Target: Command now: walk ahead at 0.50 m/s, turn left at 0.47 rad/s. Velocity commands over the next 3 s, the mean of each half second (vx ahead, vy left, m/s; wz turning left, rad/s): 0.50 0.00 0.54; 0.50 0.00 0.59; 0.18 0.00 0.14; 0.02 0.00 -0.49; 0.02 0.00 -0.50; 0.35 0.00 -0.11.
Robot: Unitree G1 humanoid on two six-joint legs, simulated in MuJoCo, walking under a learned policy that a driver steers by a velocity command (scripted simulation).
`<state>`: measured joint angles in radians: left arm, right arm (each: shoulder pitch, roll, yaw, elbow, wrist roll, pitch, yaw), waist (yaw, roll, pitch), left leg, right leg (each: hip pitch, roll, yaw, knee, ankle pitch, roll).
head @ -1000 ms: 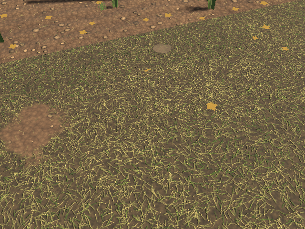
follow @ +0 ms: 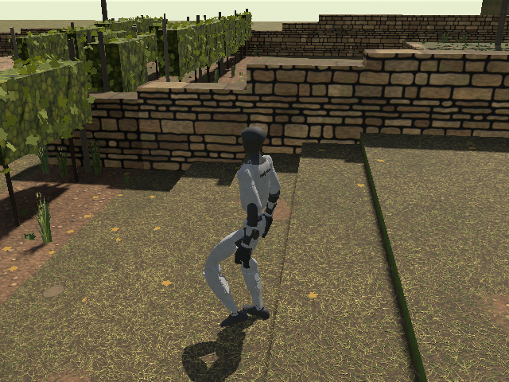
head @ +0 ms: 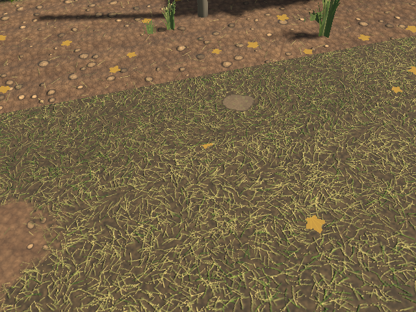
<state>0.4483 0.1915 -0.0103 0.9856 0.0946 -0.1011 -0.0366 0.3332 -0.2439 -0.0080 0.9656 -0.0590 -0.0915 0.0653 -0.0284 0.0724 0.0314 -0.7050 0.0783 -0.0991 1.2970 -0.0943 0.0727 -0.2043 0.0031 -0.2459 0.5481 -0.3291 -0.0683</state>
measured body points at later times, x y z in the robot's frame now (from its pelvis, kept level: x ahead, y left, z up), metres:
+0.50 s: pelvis +0.28 +0.08 +0.00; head +0.29 +0.07 +0.45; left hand +0.25 +0.33 -0.14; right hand +0.38 -0.16 -0.14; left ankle +0.29 +0.16 -0.73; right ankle +0.20 -0.09 -0.63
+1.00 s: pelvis +0.53 +0.18 -0.03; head +0.53 +0.19 +0.42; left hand +0.33 +0.29 -0.18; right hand +0.81 +0.10 -0.13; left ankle +0.56 +0.36 -0.69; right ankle +0.50 +0.01 -0.73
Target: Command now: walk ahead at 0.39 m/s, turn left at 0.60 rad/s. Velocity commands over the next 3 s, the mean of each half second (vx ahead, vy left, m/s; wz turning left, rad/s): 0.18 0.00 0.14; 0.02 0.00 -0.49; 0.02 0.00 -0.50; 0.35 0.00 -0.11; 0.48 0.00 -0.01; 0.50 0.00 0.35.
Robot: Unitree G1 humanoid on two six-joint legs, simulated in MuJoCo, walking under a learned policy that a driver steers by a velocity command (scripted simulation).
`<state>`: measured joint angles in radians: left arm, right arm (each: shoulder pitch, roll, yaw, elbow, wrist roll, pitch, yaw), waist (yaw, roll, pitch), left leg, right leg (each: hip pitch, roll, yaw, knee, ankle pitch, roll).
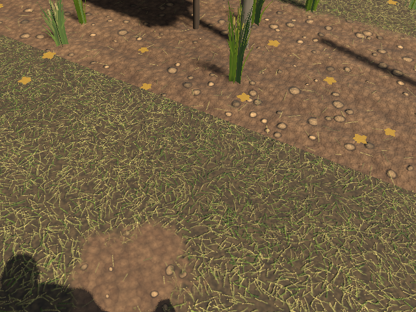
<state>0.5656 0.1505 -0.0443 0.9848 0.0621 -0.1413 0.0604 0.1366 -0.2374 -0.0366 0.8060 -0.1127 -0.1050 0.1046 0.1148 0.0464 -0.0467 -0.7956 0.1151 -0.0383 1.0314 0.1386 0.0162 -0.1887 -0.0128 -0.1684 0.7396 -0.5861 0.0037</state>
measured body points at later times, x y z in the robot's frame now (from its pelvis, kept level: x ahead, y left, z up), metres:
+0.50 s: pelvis +0.21 +0.05 -0.13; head +0.24 +0.05 +0.32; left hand +0.29 +0.29 -0.26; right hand +0.28 -0.21 -0.26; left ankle +0.25 +0.13 -0.86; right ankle +0.28 -0.09 -0.83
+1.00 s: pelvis +0.26 -0.06 -0.11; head +0.29 -0.07 +0.34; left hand +0.48 +0.17 -0.20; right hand +0.31 -0.37 -0.21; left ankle +0.32 +0.08 -0.80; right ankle +0.26 -0.14 -0.86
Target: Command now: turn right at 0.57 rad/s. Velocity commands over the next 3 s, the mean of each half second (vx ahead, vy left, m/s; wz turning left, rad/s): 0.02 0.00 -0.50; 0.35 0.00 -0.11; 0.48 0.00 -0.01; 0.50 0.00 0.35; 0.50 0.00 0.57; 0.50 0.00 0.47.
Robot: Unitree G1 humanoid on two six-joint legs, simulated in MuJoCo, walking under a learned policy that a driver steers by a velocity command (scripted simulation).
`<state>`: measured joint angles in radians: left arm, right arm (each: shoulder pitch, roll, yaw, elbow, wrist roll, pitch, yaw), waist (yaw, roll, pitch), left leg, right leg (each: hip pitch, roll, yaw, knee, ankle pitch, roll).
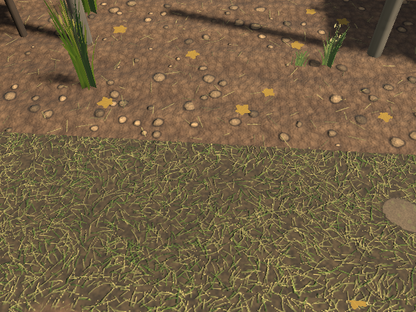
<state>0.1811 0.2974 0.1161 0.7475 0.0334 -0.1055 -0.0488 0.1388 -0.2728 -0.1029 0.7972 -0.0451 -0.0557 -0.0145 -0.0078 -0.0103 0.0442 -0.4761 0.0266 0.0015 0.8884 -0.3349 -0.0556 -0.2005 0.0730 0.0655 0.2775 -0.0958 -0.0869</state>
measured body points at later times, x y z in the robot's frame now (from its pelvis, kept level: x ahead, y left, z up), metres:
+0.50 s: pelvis +0.03 +0.06 +0.00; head +0.06 +0.06 +0.45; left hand +0.22 +0.30 -0.11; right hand +0.08 -0.24 -0.09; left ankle +0.03 +0.14 -0.75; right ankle -0.02 -0.07 -0.67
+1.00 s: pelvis +0.17 -0.07 -0.01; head +0.19 -0.09 +0.44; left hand +0.36 +0.12 -0.13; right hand +0.11 -0.32 -0.16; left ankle +0.11 +0.10 -0.68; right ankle +0.17 -0.17 -0.75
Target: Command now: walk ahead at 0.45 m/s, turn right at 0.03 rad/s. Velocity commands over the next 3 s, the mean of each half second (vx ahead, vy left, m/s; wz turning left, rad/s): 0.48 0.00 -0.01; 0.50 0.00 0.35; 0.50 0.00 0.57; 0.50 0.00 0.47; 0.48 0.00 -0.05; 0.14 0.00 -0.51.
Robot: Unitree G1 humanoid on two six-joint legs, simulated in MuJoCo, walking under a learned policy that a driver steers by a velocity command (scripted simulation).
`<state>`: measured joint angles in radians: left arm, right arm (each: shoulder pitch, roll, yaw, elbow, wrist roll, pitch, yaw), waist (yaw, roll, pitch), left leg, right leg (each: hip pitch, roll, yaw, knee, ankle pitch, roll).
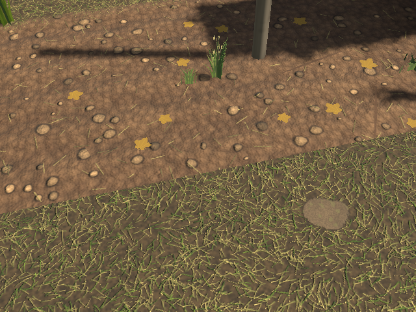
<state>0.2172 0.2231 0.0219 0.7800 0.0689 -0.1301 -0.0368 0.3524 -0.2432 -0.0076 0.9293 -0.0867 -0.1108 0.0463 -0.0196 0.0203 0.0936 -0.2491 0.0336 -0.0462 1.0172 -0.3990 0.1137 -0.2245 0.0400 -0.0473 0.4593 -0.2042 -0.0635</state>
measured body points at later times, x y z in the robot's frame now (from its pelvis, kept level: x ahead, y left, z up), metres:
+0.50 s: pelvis +0.27 -0.01 -0.03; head +0.29 -0.01 +0.42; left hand +0.40 +0.24 -0.14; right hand +0.25 -0.26 -0.17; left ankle +0.25 +0.08 -0.74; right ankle +0.29 -0.14 -0.66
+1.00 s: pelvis +0.57 -0.05 -0.17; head +0.57 -0.05 +0.28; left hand +0.54 +0.20 -0.31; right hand +0.73 -0.30 -0.28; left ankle +0.63 +0.11 -0.78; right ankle +0.57 -0.17 -0.90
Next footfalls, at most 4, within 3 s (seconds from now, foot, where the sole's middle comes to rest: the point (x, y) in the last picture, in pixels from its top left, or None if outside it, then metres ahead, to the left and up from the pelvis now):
0.34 left None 0.29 0.08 -0.77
0.76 right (263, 285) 0.61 -0.16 -0.94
1.24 left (172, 237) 0.81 0.18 -0.94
1.70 right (178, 170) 1.14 0.16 -0.94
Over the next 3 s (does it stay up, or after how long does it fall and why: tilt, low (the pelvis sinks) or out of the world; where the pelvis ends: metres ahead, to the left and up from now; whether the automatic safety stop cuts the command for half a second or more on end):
stays up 1.34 0.54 -0.17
